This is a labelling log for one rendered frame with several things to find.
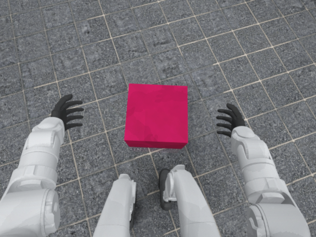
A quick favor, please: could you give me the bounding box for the carton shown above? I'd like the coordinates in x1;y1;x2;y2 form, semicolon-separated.
124;83;188;149

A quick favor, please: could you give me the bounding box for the robot right upper arm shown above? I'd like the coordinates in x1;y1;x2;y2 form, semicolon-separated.
246;203;309;237

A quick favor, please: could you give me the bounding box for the right robot forearm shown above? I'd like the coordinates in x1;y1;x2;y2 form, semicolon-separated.
231;126;311;237

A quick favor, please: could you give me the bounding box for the left robot forearm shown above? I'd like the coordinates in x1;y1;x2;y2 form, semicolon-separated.
0;117;65;203

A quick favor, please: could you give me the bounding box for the robot left hand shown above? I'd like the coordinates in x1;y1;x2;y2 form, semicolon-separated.
51;94;84;131

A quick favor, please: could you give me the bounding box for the robot left upper arm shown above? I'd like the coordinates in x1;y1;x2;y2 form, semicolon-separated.
0;188;60;237

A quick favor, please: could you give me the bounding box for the robot right shin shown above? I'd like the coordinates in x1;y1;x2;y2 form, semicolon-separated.
163;165;185;201

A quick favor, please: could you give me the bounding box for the right robot foot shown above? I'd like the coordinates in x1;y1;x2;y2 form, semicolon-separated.
158;168;172;211

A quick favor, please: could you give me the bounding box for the robot right hand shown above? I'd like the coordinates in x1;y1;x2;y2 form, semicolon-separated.
216;103;245;138

